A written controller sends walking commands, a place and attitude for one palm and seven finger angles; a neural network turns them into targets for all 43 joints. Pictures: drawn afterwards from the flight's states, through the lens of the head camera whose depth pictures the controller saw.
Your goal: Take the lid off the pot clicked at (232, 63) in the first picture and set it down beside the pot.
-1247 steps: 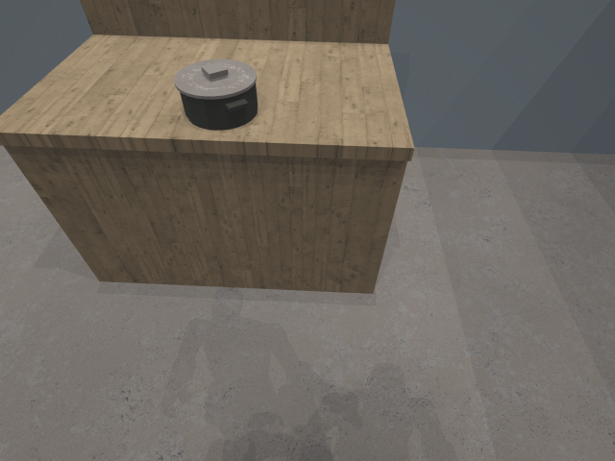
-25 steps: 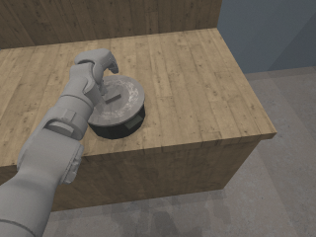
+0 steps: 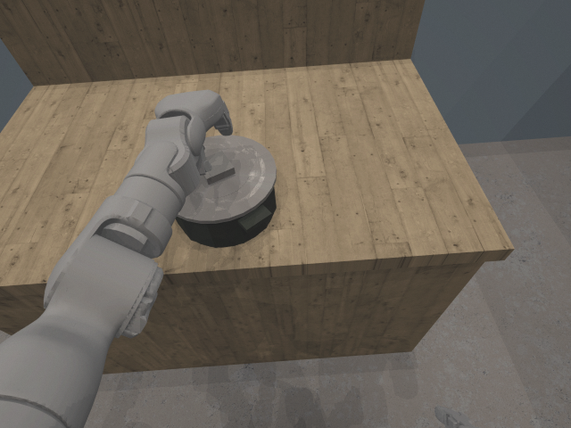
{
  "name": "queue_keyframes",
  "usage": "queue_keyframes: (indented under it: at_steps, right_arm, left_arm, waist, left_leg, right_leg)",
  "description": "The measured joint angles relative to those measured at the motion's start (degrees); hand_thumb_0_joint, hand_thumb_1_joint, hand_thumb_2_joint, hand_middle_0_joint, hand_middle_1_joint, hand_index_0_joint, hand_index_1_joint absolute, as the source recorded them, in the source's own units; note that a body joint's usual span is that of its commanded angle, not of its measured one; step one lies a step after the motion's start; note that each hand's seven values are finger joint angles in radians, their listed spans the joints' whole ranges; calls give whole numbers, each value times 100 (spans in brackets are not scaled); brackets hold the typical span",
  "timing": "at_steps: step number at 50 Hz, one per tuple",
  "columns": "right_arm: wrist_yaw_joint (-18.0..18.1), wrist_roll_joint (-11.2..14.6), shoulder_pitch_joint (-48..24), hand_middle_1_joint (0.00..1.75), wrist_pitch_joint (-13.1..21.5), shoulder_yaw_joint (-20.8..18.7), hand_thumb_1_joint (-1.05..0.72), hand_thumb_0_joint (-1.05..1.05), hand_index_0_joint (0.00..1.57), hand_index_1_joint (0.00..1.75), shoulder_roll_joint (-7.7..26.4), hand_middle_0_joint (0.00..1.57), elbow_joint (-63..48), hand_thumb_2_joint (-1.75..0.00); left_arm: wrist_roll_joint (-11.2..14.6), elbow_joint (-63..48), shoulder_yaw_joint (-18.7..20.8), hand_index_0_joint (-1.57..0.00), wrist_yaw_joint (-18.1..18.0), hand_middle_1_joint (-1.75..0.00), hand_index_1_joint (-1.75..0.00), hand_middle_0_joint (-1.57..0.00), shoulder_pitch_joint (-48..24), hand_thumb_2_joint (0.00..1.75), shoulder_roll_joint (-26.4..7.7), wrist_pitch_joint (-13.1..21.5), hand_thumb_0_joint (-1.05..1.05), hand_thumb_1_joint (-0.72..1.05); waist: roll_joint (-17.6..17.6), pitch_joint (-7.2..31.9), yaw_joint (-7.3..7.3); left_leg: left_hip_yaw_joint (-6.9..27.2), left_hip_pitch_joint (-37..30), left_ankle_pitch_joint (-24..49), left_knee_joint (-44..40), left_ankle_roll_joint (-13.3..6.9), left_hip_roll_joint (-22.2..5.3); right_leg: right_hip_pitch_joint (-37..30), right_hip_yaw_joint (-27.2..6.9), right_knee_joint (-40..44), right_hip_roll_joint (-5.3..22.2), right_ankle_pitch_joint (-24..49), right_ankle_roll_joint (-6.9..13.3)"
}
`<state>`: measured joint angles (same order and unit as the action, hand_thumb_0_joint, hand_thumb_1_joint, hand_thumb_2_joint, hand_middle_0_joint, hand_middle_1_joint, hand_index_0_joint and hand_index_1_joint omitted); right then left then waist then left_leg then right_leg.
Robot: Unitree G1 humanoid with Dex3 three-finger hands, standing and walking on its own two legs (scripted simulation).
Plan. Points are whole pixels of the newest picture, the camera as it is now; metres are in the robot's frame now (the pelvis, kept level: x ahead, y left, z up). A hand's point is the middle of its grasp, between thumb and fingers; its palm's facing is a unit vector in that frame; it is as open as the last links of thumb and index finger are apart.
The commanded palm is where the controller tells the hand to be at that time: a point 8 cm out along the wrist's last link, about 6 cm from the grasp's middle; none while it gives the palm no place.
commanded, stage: lower the open fingers around the knob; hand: left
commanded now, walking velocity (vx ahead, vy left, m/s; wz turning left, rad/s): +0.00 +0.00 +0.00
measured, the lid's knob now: (215, 167) +0.53 +0.10 +0.06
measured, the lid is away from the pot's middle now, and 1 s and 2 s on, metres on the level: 0.00 0.00 0.00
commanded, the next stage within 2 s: close the fingers and squeeze the knob in 0.90 s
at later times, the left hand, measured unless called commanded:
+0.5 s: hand (206, 163) +0.49 +0.11 +0.10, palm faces -0.34 -0.05 -0.94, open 10.0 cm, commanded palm +0.49 +0.11 +0.15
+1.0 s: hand (209, 163) +0.51 +0.10 +0.08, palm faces -0.35 -0.05 -0.93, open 10.0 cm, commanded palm +0.50 +0.11 +0.14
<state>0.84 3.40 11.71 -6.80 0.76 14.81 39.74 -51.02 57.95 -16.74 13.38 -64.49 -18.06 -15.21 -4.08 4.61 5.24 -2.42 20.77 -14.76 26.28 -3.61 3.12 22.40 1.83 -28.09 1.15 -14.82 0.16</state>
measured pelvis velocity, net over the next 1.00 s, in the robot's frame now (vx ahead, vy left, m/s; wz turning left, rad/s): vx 0.01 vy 0.00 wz -0.03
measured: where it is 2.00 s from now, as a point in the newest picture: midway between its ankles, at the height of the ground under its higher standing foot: outside the picture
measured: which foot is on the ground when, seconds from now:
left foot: down 0.00-1.00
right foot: down 0.00-1.00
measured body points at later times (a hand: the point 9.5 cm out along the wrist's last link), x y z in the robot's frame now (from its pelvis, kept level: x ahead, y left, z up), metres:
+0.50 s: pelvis +0.00 +0.00 +0.00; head +0.05 -0.02 +0.45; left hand +0.50 +0.11 +0.15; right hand +0.02 -0.26 -0.14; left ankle -0.03 +0.08 -0.74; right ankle -0.02 -0.12 -0.74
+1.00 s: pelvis +0.01 +0.00 +0.00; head +0.08 -0.02 +0.44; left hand +0.52 +0.10 +0.14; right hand +0.03 -0.27 -0.14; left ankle -0.03 +0.08 -0.74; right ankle -0.02 -0.12 -0.74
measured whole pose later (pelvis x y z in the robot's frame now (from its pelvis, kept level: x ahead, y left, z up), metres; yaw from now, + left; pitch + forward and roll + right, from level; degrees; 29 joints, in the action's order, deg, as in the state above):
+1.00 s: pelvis +0.01 +0.00 +0.00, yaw -1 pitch +14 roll +0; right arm 0.9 3.0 16.8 -6.4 -0.9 15.3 42.4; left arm -52.3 65.6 -15.8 9.5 -64.5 -18.8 -13.7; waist -3.6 6.1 7.6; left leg -3.5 25.5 -16.4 28.2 -3.7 2.2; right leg 26.8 0.7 -28.4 0.2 -15.1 0.1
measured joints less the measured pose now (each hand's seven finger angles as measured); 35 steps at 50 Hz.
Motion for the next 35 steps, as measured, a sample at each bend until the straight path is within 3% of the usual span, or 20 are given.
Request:
queue_keyframes:
  at_steps: [7, 11, 14, 19, 30, 35]
  right_arm:
    - [11, 25, 195, 30, -62, -31, -90, 1, 20, 30, 74, 20, 75, -90]
    - [69, 8, 358, 30, 13, -84, -90, 1, 20, 30, 105, 20, 108, -90]
    - [104, 10, 442, 30, 47, -88, -90, 1, 20, 30, 114, 20, 163, -90]
    - [88, 35, 510, 30, 86, -84, -90, 1, 20, 30, 91, 20, 220, -90]
    - [68, 12, 556, 30, 146, -107, -90, 1, 20, 30, 51, 20, 337, -90]
    - [58, -22, 543, 30, 183, -134, -90, 1, 20, 30, 28, 20, 300, -90]
  left_arm:
    - [32, 322, -79, -85, 107, -8, -8, -85, -111, 144, -59, -110, 0, -29]
    - [75, 108, -45, -85, 190, -8, -8, -85, 61, 144, -106, 146, 0, -29]
    - [9, 187, 53, -85, 71, -8, -8, -85, 98, 144, -116, 301, 0, -29]
    - [-29, 532, 59, -85, -162, -8, -8, -85, -10, 144, -162, 185, 0, -29]
    - [-1, 792, 102, -84, -343, -8, -8, -85, 25, 144, -91, 198, 0, -29]
    - [-117, 765, 101, -84, -361, -8, -8, -86, 12, 144, -75, 272, 0, -29]
  waist:
    - [18, -40, 65]
    - [6, -75, 105]
    - [9, -55, 137]
    - [69, -63, 208]
    - [37, 22, 233]
    - [63, 58, 269]
  left_leg:
    - [-9, 48, 15, 15, 4, -9]
    - [-15, 39, 22, 4, -5, -14]
    - [-44, 33, 13, -1, -7, -27]
    - [-96, 135, 2, 31, -4, -49]
    - [-115, 280, -61, 98, -20, -64]
    - [-111, 394, -84, 139, -15, -65]
  right_leg:
    - [48, -8, -8, -9, 23, 4]
    - [32, -15, 25, -15, 44, -1]
    - [31, -44, 45, -30, 55, -3]
    - [149, -95, 17, -53, 70, 0]
    - [276, -115, 6, -67, 45, -19]
    - [385, -111, -28, -67, 23, -16]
